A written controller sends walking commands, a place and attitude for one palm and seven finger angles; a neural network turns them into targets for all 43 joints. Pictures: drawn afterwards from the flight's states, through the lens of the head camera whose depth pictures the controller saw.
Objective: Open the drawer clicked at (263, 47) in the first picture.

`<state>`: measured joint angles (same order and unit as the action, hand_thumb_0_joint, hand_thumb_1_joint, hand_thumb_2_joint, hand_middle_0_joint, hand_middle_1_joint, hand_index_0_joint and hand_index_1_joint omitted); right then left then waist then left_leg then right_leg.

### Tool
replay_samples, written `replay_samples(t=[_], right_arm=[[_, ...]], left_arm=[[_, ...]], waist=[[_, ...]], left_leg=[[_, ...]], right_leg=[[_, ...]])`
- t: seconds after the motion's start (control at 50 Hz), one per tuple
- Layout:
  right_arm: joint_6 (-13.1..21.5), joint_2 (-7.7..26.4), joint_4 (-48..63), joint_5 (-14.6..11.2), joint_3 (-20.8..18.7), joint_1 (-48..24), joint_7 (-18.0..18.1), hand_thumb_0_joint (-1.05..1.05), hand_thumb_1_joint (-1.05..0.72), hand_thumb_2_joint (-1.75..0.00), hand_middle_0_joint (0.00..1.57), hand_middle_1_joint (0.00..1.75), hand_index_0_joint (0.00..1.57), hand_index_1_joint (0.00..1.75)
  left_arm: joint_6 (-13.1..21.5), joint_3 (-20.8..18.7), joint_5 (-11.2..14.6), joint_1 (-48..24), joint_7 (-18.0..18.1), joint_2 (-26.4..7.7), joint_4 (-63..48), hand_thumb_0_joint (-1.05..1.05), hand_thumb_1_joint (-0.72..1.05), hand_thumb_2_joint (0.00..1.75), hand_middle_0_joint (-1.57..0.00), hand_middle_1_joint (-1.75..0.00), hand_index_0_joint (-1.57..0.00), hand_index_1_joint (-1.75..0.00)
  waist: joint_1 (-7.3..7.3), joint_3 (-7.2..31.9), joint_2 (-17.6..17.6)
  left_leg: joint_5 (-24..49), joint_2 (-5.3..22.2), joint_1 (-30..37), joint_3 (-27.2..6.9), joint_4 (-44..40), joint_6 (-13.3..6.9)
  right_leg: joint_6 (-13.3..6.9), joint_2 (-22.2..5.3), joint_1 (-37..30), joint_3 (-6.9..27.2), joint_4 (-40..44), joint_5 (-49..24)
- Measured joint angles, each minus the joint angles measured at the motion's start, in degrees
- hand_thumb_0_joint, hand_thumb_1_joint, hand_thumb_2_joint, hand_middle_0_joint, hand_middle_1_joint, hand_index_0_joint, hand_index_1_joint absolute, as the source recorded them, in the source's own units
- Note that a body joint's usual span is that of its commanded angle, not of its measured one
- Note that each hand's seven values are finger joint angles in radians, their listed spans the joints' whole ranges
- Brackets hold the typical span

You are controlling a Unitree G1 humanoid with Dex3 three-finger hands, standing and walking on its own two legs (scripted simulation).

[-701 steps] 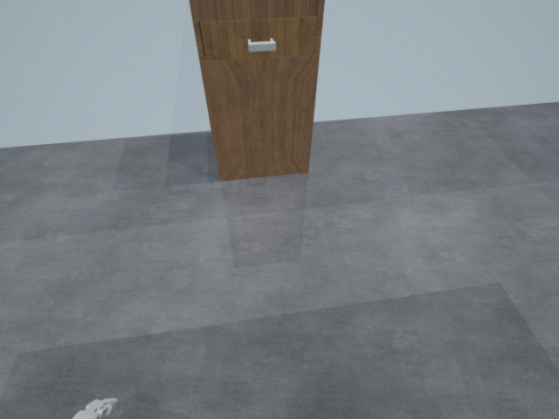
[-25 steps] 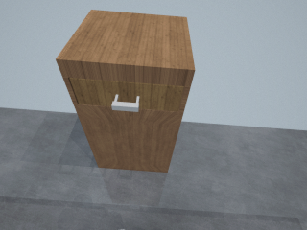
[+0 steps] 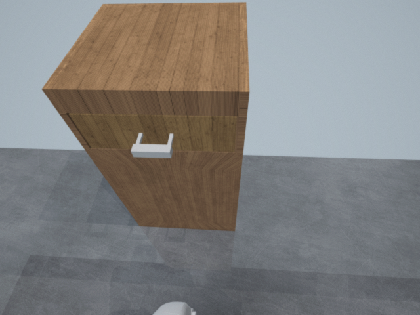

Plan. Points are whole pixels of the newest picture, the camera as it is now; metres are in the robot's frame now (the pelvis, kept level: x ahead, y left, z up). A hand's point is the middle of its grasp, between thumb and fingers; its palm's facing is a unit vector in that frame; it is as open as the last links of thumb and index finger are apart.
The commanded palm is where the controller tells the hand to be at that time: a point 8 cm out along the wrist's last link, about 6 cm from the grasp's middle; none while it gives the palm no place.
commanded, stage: come to a stop and stand still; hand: left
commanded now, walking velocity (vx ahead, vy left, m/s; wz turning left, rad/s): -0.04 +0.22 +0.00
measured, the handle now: (154, 144) +0.52 +0.19 -0.05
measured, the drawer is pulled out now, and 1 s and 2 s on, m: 0.00 0.00 0.00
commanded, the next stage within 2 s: look again from close up in 1.08 s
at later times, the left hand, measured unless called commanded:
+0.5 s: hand out of the picture -0.03 +0.23 -0.17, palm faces +0.05 -0.98 -0.18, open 7.4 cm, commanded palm none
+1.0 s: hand out of the picture -0.10 +0.18 -0.17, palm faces +0.04 -0.99 -0.13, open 7.4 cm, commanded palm none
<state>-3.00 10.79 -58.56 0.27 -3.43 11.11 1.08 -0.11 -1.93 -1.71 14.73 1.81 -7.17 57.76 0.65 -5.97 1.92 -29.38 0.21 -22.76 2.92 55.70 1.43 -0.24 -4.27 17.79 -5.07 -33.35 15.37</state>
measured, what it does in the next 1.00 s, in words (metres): steps on the spot: left foot, then right foot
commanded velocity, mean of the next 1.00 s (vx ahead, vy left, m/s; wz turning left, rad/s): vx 0.00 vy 0.01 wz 0.00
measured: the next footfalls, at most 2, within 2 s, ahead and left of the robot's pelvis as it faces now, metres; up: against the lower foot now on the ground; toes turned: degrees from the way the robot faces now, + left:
left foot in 0.24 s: +0.00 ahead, +0.11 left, +0.00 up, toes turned -2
right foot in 0.56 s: -0.06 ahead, -0.05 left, +0.00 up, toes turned +6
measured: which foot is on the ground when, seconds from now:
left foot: up 0.00-0.22, down 0.24-1.00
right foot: down 0.00-0.24, up 0.26-0.54, down 0.56-1.00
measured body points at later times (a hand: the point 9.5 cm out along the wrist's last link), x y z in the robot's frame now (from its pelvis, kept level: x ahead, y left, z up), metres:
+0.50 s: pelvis -0.05 +0.05 +0.01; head -0.02 +0.06 +0.46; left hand -0.03 +0.28 -0.16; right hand +0.00 -0.18 -0.14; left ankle -0.04 +0.12 -0.73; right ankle -0.09 -0.07 -0.71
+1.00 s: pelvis -0.07 +0.04 +0.01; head -0.07 +0.04 +0.46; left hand -0.10 +0.23 -0.16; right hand -0.12 -0.16 -0.15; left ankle -0.04 +0.12 -0.73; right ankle -0.10 -0.07 -0.73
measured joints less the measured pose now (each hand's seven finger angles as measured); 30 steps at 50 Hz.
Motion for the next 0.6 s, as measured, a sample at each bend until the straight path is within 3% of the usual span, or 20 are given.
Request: replay_samples(t=[0.04,0.1,0.16,0.22,0.24,0.32,0.4,0.46,0.56,0.6], right_arm=[[-0.4,0.0,-0.1,0.0,0.1,-0.5,-0.4,0.01,-0.92,-0.9,0.2,0.3,0.19,0.3],[-0.8,-0.3,0.2,0.1,0.3,-1.2,-0.8,0.01,-0.92,-0.9,0.2,0.3,0.19,0.3],[-0.6,-0.7,1.0,0.1,0.6,-1.8,-1.2,0.01,-0.91,-0.9,0.2,0.3,0.19,0.3],[0.7,-1.3,2.0,0.1,1.1,-1.6,-1.3,0.0,-0.91,-0.9,0.2,0.3,0.19,0.3],[1.4,-1.2,2.5,0.2,1.2,-1.1,-1.2,0.0,-0.91,-0.9,0.2,0.3,0.19,0.3],[1.5,-2.6,2.7,1.1,1.7,0.2,-0.4,0.0,-0.91,-0.9,0.2,0.3,0.19,0.3],[1.6,-2.4,2.2,1.1,2.2,1.1,0.3,0.0,-0.93,-0.9,0.2,0.3,0.2,0.3],[2.2,-2.2,1.6,1.0,2.4,1.6,0.6,0.0,-0.93,-0.9,0.2,0.3,0.2,0.3],[3.1,-2.1,0.0,0.6,2.5,2.6,0.8,0.0,-0.93,-0.9,0.2,0.3,0.2,0.3],[3.1,-1.3,-1.5,0.2,2.3,2.7,0.9,0.0,-0.94,-0.9,0.2,0.3,0.2,0.3]], left_arm=[[0.0,-0.3,0.1,-0.7,0.2,-0.3,-0.7,0.01,0.92,0.9,-0.2,-0.29,-0.2,-0.3],[0.0,-0.6,0.0,-1.7,0.4,-1.0,-1.7,0.01,0.92,0.9,-0.2,-0.29,-0.2,-0.3],[-0.4,-1.1,-0.3,-2.6,0.3,-2.0,-2.5,0.0,0.91,0.9,-0.2,-0.29,-0.2,-0.3],[-1.0,-1.6,-0.2,-2.7,0.1,-3.2,-2.9,0.0,0.91,0.9,-0.2,-0.29,-0.2,-0.3],[-1.3,-1.7,0.1,-2.4,0.1,-3.4,-3.0,0.0,0.91,0.9,-0.2,-0.29,-0.2,-0.3],[-3.0,-2.1,0.3,-2.3,-0.2,-4.3,-1.6,0.0,0.91,0.9,-0.2,-0.29,-0.2,-0.3],[-2.9,-1.7,0.1,-1.2,-0.6,-3.6,-0.2,0.0,0.91,0.9,-0.2,-0.29,-0.2,-0.3],[-2.4,-1.0,0.2,-0.3,-0.6,-2.8,1.0,0.0,0.91,0.9,-0.2,-0.29,-0.2,-0.3],[-1.4,0.0,0.6,0.4,-0.1,-1.7,3.1,0.0,0.91,0.9,-0.2,-0.29,-0.2,-0.3],[-1.0,0.5,0.6,0.3,0.2,-0.7,4.4,0.0,0.92,0.9,-0.2,-0.29,-0.2,-0.3]], waist=[[0.3,0.2,-0.4],[0.76,0.8,-1.4],[1.23,1.5,-2.7],[1.38,2.3,-4.1],[1.16,2.8,-3.8],[1.05,3.5,-5.6],[0.92,4.4,-5.1],[0.65,4.5,-4.6],[0.13,4.3,-4.2],[-0.25,3.8,-2.0]], left_leg=[[0.8,-0.9,-1.1,-0.2,3.6,0.6],[2.2,-1.4,-1.1,-0.1,2.5,1.1],[2.7,-1.2,1.0,0.3,-4.6,0.8],[8.1,-0.7,6.3,0.5,-18.2,0.2],[10.8,0.0,8.2,0.2,-23.0,-0.4],[11.7,-1.4,8.7,1.5,-23.5,-4.5],[14.6,-2.3,10.0,2.5,-28.5,-5.5],[16.3,-3.1,10.3,3.3,-31.0,-6.1],[17.0,-4.1,9.2,4.7,-31.1,-6.1],[16.9,-3.0,9.4,4.2,-30.8,-5.7]], right_leg=[[-0.1,-0.1,-0.5,-0.3,1.6,-1.1],[0.0,-0.5,-0.6,-0.7,3.5,-2.6],[0.4,-0.9,0.0,-1.0,4.1,-3.7],[1.3,-1.3,1.5,-0.8,2.1,-3.5],[1.6,-1.0,2.4,-1.1,0.5,-2.9],[0.9,0.1,5.2,3.0,-9.8,8.1],[0.9,1.5,5.2,5.1,-17.1,7.0],[1.3,1.4,1.5,4.5,-13.4,8.0],[1.0,1.3,-7.5,3.7,4.0,4.1],[0.5,2.5,-9.0,3.2,6.6,3.4]])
